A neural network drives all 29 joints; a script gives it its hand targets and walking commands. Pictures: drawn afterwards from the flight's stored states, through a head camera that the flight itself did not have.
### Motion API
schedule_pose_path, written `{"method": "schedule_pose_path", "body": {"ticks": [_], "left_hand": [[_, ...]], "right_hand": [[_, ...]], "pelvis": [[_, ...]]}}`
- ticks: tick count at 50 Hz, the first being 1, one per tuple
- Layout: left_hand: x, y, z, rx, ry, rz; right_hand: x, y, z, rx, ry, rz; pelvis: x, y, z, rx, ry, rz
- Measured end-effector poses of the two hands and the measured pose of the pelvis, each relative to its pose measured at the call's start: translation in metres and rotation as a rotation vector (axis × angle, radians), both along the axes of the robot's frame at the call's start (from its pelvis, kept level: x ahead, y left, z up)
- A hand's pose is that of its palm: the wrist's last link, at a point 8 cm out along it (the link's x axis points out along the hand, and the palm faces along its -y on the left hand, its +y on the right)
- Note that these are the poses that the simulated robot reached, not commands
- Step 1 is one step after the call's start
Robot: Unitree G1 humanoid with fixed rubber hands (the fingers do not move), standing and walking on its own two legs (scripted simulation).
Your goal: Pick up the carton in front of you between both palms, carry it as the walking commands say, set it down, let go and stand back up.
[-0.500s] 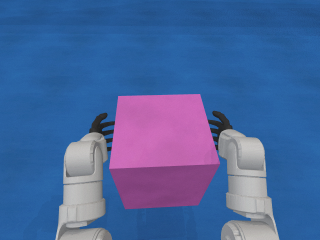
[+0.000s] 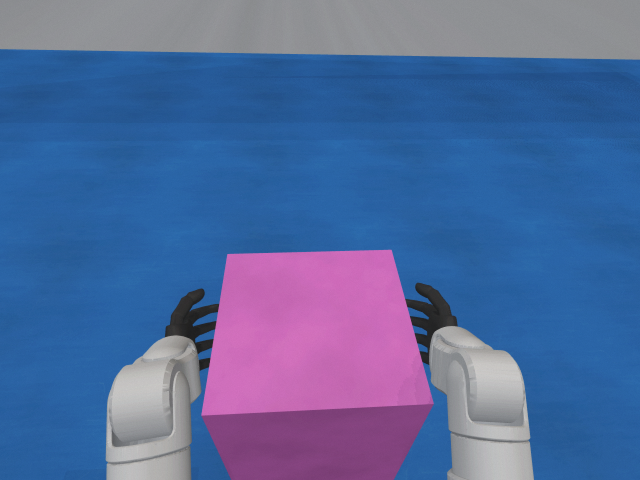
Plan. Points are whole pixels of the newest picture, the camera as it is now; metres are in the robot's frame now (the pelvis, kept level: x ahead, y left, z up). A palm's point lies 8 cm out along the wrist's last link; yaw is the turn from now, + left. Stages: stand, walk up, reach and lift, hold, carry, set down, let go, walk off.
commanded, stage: carry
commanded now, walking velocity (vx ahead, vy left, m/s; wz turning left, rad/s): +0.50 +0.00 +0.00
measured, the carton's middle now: (313, 372) +0.27 +0.00 +0.01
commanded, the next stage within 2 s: none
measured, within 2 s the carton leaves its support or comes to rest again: neither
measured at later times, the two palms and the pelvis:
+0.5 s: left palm (232, 189) +0.57 +0.13 +0.10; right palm (401, 190) +0.58 -0.17 +0.09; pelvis +0.31 -0.03 +0.00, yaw +3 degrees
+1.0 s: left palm (231, 110) +0.90 +0.17 +0.09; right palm (357, 109) +0.90 -0.13 +0.10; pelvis +0.64 +0.01 +0.00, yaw +1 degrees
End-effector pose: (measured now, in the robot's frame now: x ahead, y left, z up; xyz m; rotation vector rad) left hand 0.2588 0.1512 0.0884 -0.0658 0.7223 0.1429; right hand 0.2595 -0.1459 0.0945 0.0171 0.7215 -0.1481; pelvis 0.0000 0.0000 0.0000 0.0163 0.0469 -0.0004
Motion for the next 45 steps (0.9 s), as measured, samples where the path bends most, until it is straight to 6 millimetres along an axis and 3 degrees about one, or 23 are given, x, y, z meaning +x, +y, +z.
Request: {"method": "schedule_pose_path", "body": {"ticks": [6, 11, 18, 24, 28, 32, 39, 45], "left_hand": [[0.058, 0.006, 0.000, 0.001, 0.062, -0.036], [0.112, 0.010, 0.015, 0.006, 0.015, -0.028], [0.202, 0.004, 0.029, 0.009, -0.059, 0.010], [0.297, -0.018, 0.012, 0.046, -0.053, 0.028], [0.340, -0.025, -0.001, 0.054, 0.045, 0.049], [0.377, -0.024, 0.001, 0.049, 0.075, 0.075], [0.465, -0.019, 0.024, 0.048, -0.004, 0.069], [0.558, -0.003, 0.028, 0.036, -0.065, 0.040]], "right_hand": [[0.048, 0.006, 0.001, -0.007, 0.063, -0.032], [0.105, 0.010, 0.016, -0.007, 0.016, -0.022], [0.205, 0.003, 0.029, 0.002, -0.058, 0.010], [0.305, -0.019, 0.000, 0.041, -0.053, 0.024], [0.355, -0.025, -0.015, 0.055, 0.046, 0.038], [0.400, -0.024, -0.011, 0.042, 0.075, 0.070], [0.486, -0.019, 0.012, 0.034, -0.005, 0.068], [0.570, -0.004, 0.020, 0.024, -0.066, 0.035]], "pelvis": [[0.056, 0.014, 0.021, -0.031, 0.009, -0.007], [0.112, 0.015, 0.029, -0.042, 0.017, 0.002], [0.208, 0.000, 0.022, -0.031, 0.014, 0.013], [0.302, -0.023, -0.005, -0.033, 0.000, 0.043], [0.345, -0.035, 0.005, -0.025, 0.012, 0.068], [0.387, -0.041, 0.020, -0.010, 0.022, 0.071], [0.474, -0.034, 0.029, 0.002, 0.030, 0.058], [0.564, -0.011, 0.016, -0.010, 0.021, 0.046]]}}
